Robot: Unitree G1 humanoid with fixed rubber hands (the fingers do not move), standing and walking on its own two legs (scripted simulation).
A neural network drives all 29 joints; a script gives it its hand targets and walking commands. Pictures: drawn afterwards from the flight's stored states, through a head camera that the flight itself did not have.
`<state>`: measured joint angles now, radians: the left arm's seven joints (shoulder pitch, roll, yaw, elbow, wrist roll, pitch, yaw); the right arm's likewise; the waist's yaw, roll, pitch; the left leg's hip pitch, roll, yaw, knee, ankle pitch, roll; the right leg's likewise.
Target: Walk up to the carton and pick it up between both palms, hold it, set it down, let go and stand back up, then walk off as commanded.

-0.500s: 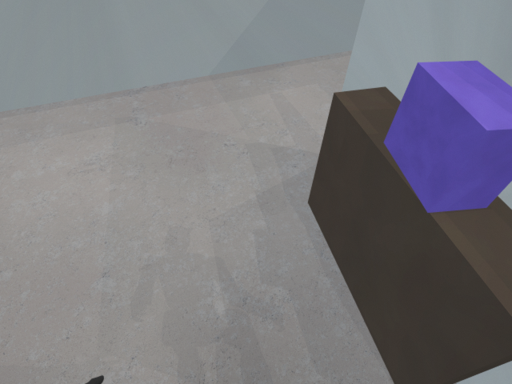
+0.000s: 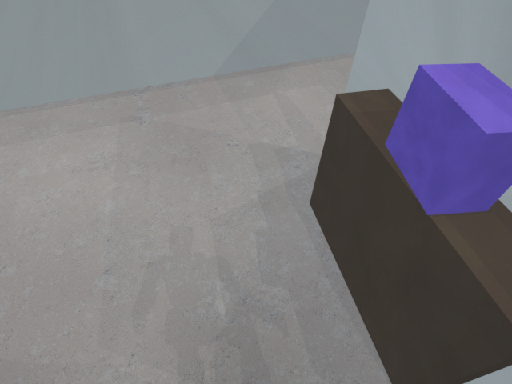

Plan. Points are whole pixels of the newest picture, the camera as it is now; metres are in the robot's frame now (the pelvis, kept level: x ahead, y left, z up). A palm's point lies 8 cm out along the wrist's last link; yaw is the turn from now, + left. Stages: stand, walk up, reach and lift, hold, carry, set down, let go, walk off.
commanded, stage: stand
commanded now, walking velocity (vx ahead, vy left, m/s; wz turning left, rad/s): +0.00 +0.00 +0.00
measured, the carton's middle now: (453, 138) +0.69 -0.51 -0.01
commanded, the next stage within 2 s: walk up in 1.70 s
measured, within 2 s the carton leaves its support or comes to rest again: neither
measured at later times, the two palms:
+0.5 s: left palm out of the picture +0.08 +0.29 -0.12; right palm out of the picture +0.07 -0.27 -0.13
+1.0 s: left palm out of the picture +0.08 +0.29 -0.12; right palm out of the picture +0.08 -0.26 -0.12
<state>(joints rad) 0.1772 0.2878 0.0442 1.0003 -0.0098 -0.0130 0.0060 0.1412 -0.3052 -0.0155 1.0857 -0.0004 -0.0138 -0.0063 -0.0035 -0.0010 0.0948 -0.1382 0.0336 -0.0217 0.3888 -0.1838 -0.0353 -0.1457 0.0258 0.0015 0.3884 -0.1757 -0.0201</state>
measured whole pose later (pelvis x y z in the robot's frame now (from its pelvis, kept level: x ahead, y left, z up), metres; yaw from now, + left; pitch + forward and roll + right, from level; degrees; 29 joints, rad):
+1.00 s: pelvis +0.02 +0.01 +0.00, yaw +0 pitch -4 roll +0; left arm 0.18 0.30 0.04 1.04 -0.01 -0.02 0.02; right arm 0.13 -0.29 -0.01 1.10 0.00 -0.02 -0.01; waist 0.00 -0.01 0.09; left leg -0.11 0.02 -0.01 0.37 -0.20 -0.02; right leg -0.11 0.01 0.01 0.35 -0.18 0.00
